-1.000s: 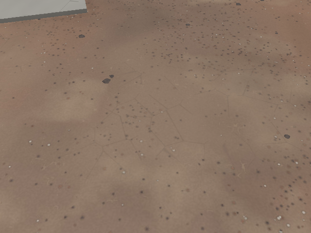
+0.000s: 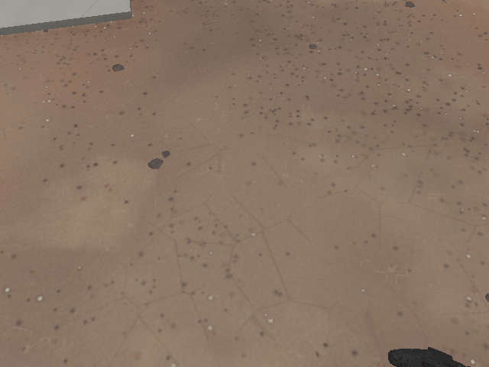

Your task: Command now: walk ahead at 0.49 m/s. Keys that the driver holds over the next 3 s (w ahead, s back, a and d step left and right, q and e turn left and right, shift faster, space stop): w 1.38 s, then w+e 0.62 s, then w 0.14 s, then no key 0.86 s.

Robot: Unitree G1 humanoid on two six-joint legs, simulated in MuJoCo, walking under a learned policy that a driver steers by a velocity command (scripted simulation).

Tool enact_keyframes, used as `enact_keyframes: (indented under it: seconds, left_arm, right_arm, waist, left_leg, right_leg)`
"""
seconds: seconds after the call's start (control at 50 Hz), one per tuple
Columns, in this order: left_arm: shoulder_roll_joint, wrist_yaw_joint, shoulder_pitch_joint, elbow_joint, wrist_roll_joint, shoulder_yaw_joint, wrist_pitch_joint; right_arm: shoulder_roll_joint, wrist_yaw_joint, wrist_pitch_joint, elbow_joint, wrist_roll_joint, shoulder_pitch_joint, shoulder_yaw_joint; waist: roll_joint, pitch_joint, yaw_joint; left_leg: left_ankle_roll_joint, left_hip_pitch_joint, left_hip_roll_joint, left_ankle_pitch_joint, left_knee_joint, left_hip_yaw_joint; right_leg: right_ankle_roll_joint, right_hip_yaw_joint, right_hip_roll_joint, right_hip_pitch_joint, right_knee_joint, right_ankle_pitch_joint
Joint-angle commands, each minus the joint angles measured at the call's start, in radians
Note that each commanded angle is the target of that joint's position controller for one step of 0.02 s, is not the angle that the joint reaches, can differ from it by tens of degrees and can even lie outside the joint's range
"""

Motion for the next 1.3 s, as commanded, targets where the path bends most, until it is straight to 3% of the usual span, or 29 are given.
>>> enact_keyframes:
  seconds: [0.02,0.04,0.06,0.08,0.1,0.14,0.16,0.22,0.36,0.48,0.54,0.58,0.6,0.62,0.64,0.66,0.68,0.72,0.8,0.92,1.04,1.1,1.14,1.16,1.18,1.2,1.22,1.24,1.3]
  left_arm:
    - [0.191,0.009,-0.062,-0.044,0.002,0.037,-0.002]
    - [0.147,0.001,-0.057,-0.071,0.000,0.026,-0.004]
    - [0.043,-0.009,0.094,-0.064,-0.016,0.013,0.005]
    - [0.146,-0.007,0.003,-0.069,0.009,0.034,0.007]
    - [0.159,-0.014,-0.092,-0.101,0.009,0.041,0.002]
    - [0.133,-0.021,-0.133,-0.103,0.017,0.042,0.010]
    - [0.105,-0.029,-0.110,-0.098,0.024,0.036,0.023]
    - [0.078,-0.041,-0.157,-0.114,0.025,0.034,0.044]
    - [0.082,-0.047,-0.469,-0.209,0.008,0.026,0.051]
    - [0.089,-0.044,-0.627,-0.259,0.006,0.021,0.042]
    - [0.110,-0.036,-0.546,-0.243,0.007,0.032,0.028]
    - [0.155,-0.018,-0.254,-0.145,0.017,0.059,0.011]
    - [0.235,-0.005,-0.070,-0.108,0.043,0.083,0.004]
    - [0.310,-0.010,-0.037,-0.101,0.050,0.103,0.011]
    - [0.247,-0.022,-0.096,-0.101,0.006,0.096,0.022]
    - [0.197,-0.026,-0.205,-0.113,-0.004,0.081,0.020]
    - [0.146,-0.031,-0.258,-0.116,-0.001,0.070,0.012]
    - [0.085,-0.024,-0.264,-0.088,0.000,0.051,0.000]
    - [0.122,-0.019,-0.168,-0.036,-0.006,0.054,-0.021]
    - [0.122,-0.018,-0.062,-0.005,-0.005,0.043,-0.018]
    - [0.135,-0.002,0.029,0.035,0.010,0.044,-0.009]
    - [0.154,0.007,-0.007,0.039,0.015,0.050,-0.005]
    - [0.159,0.004,-0.038,0.036,0.009,0.050,0.000]
    - [0.132,0.000,-0.049,0.003,-0.002,0.040,-0.003]
    - [0.038,-0.010,0.068,-0.008,-0.038,0.026,-0.001]
    - [0.137,-0.007,-0.003,-0.002,-0.007,0.053,0.003]
    - [0.134,-0.011,-0.092,-0.034,-0.004,0.057,0.000]
    - [0.116,-0.014,-0.137,-0.042,-0.001,0.055,-0.003]
    - [0.068,-0.030,-0.120,-0.034,0.024,0.053,0.031]
  right_arm:
    - [-0.166,-0.032,-0.018,0.086,-0.005,0.402,-0.062]
    - [-0.242,-0.044,-0.019,0.107,-0.026,0.541,-0.084]
    - [-0.260,-0.033,-0.016,0.099,-0.038,0.490,-0.086]
    - [-0.209,-0.019,-0.014,0.096,0.012,0.412,-0.083]
    - [-0.155,-0.015,-0.017,0.081,0.018,0.313,-0.069]
    - [-0.085,-0.012,-0.037,0.097,0.007,0.286,-0.049]
    - [-0.064,-0.017,-0.046,0.117,0.007,0.302,-0.041]
    - [-0.098,-0.019,-0.069,0.162,0.012,0.379,-0.044]
    - [-0.109,-0.021,-0.065,0.207,0.014,0.527,-0.033]
    - [-0.120,-0.040,-0.056,0.245,-0.005,0.615,-0.028]
    - [-0.141,-0.049,-0.054,0.247,-0.009,0.569,-0.033]
    - [-0.150,-0.046,-0.051,0.244,0.000,0.533,-0.034]
    - [-0.121,-0.043,-0.056,0.208,0.010,0.520,-0.024]
    - [-0.024,-0.034,-0.053,0.203,0.044,0.647,-0.010]
    - [-0.133,-0.038,-0.049,0.211,0.015,0.580,-0.039]
    - [-0.127,-0.033,-0.054,0.176,0.011,0.488,-0.043]
    - [-0.108,-0.030,-0.056,0.165,0.008,0.439,-0.041]
    - [-0.073,-0.018,-0.032,0.167,-0.015,0.441,-0.040]
    - [-0.051,0.000,-0.002,0.141,-0.021,0.377,-0.042]
    - [-0.052,0.005,0.000,0.051,-0.005,0.106,-0.030]
    - [-0.067,0.001,-0.009,-0.003,-0.002,-0.041,-0.027]
    - [-0.083,-0.006,-0.024,0.007,-0.002,0.025,-0.038]
    - [-0.119,-0.023,-0.040,0.101,-0.011,0.301,-0.063]
    - [-0.197,-0.035,-0.048,0.140,-0.037,0.486,-0.087]
    - [-0.281,-0.031,-0.042,0.147,-0.043,0.535,-0.108]
    - [-0.233,-0.022,-0.029,0.139,0.000,0.459,-0.101]
    - [-0.179,-0.018,-0.029,0.122,0.009,0.349,-0.085]
    - [-0.124,-0.014,-0.037,0.117,0.006,0.298,-0.072]
    - [-0.062,-0.024,-0.057,0.156,0.006,0.317,-0.050]
  waist:
    - [-0.089,-0.180,-0.243]
    - [0.029,-0.288,-0.273]
    - [0.185,-0.329,-0.142]
    - [0.034,-0.221,-0.151]
    - [0.024,-0.082,-0.112]
    - [-0.031,-0.001,-0.057]
    - [-0.015,-0.007,-0.031]
    - [0.009,0.003,-0.020]
    - [0.038,0.028,-0.101]
    - [0.059,0.036,-0.144]
    - [0.072,0.001,-0.079]
    - [0.051,-0.145,0.045]
    - [-0.026,-0.272,0.106]
    - [-0.247,-0.383,0.043]
    - [-0.087,-0.314,0.038]
    - [-0.073,-0.161,-0.006]
    - [-0.031,-0.091,-0.029]
    - [-0.050,-0.053,-0.086]
    - [-0.060,-0.028,-0.105]
    - [-0.070,0.023,-0.046]
    - [-0.079,0.044,-0.008]
    - [-0.084,0.012,-0.056]
    - [-0.054,-0.130,-0.169]
    - [0.021,-0.252,-0.229]
    - [0.242,-0.362,-0.176]
    - [0.086,-0.298,-0.163]
    - [0.057,-0.153,-0.121]
    - [0.012,-0.087,-0.098]
    - [0.041,-0.055,-0.033]
  left_leg:
    - [0.071,0.506,-0.001,-0.016,-0.093,-0.054]
    - [0.131,0.704,0.228,-0.162,-0.103,-0.307]
    - [0.288,0.876,0.467,-0.195,-0.199,-0.804]
    - [0.270,0.738,0.415,-0.373,-0.314,-0.799]
    - [0.238,0.581,0.385,-0.394,-0.369,-0.656]
    - [0.172,0.395,0.303,-0.188,-0.419,-0.485]
    - [0.146,0.347,0.269,-0.123,-0.437,-0.418]
    - [0.134,0.318,0.237,0.014,-0.465,-0.310]
    - [0.051,0.437,0.180,0.246,-0.461,-0.195]
    - [0.072,0.657,0.237,0.403,-0.382,-0.199]
    - [0.059,0.682,0.258,0.673,-0.255,-0.176]
    - [0.029,0.583,0.215,0.714,0.055,-0.132]
    - [0.013,0.364,0.169,0.378,0.339,-0.101]
    - [-0.031,0.006,-0.025,-0.409,0.710,-0.052]
    - [-0.013,-0.081,0.015,-0.404,0.775,-0.180]
    - [-0.011,-0.110,0.060,-0.304,0.740,-0.181]
    - [-0.015,-0.080,0.091,-0.244,0.689,-0.175]
    - [-0.035,0.008,0.126,-0.208,0.603,-0.167]
    - [-0.065,-0.027,0.140,-0.138,0.517,-0.126]
    - [-0.092,-0.095,0.139,0.061,0.217,-0.070]
    - [-0.055,-0.108,0.104,0.029,0.045,-0.052]
    - [-0.010,0.033,0.056,-0.084,-0.025,-0.031]
    - [0.037,0.382,0.011,-0.057,-0.113,-0.016]
    - [0.093,0.652,0.206,-0.128,-0.121,-0.229]
    - [0.239,0.887,0.484,-0.186,-0.234,-0.723]
    - [0.217,0.801,0.441,-0.238,-0.300,-0.762]
    - [0.184,0.659,0.409,-0.222,-0.320,-0.598]
    - [0.156,0.539,0.365,-0.119,-0.358,-0.498]
    - [0.095,0.391,0.273,0.039,-0.406,-0.324]
  right_leg:
    - [0.001,0.028,-0.254,-0.198,0.520,1.169]
    - [-0.007,-0.019,-0.176,-0.374,0.846,0.733]
    - [0.018,-0.010,0.001,-0.742,1.187,-0.146]
    - [-0.010,0.066,-0.057,-0.818,1.186,-0.041]
    - [-0.014,0.057,-0.102,-0.832,1.129,0.057]
    - [-0.002,0.053,-0.154,-0.745,1.028,0.112]
    - [0.013,0.048,-0.168,-0.694,0.987,0.121]
    - [0.043,0.009,-0.192,-0.718,0.905,0.170]
    - [0.080,-0.069,-0.193,-0.839,0.577,0.422]
    - [0.051,-0.091,-0.145,-0.861,0.403,0.365]
    - [0.001,-0.106,-0.092,-0.698,0.328,0.241]
    - [-0.052,-0.102,-0.064,-0.333,0.236,0.278]
    - [-0.108,0.118,-0.272,-0.057,0.239,0.202]
    - [-0.262,0.606,-0.547,0.175,0.145,0.182]
    - [-0.242,0.634,-0.496,0.090,0.081,0.131]
    - [-0.207,0.468,-0.460,-0.058,0.050,0.158]
    - [-0.179,0.367,-0.415,-0.178,0.011,0.265]
    - [-0.119,0.224,-0.334,-0.311,-0.029,0.370]
    - [-0.115,0.125,-0.299,-0.348,-0.076,0.468]
    - [-0.084,0.051,-0.261,-0.299,-0.102,0.556]
    - [-0.097,0.050,-0.318,-0.109,-0.049,0.653]
    - [-0.076,0.023,-0.329,-0.073,0.075,0.903]
    - [-0.043,-0.028,-0.275,-0.157,0.384,0.993]
    - [-0.022,-0.059,-0.229,-0.369,0.669,0.687]
    - [0.022,-0.105,-0.032,-0.724,1.045,-0.067]
    - [0.004,0.035,-0.069,-0.813,1.117,-0.086]
    - [-0.001,0.037,-0.117,-0.846,1.093,0.011]
    - [0.003,0.034,-0.149,-0.813,1.040,0.075]
    - [0.030,0.018,-0.184,-0.696,0.931,0.123]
